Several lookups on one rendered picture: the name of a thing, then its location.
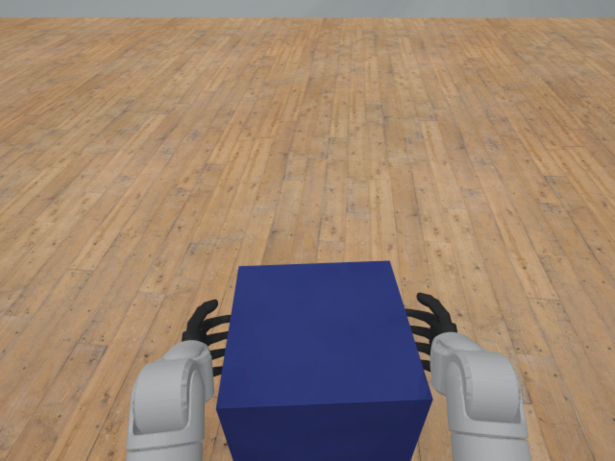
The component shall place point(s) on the left robot hand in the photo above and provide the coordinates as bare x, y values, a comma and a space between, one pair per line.
197, 330

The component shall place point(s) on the right robot hand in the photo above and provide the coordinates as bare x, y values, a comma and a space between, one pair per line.
440, 322

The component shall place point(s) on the right robot forearm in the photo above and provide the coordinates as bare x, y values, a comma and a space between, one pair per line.
484, 400

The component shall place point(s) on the left robot forearm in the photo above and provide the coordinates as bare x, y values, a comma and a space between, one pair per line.
167, 407

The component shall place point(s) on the carton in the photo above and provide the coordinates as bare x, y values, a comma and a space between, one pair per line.
321, 365

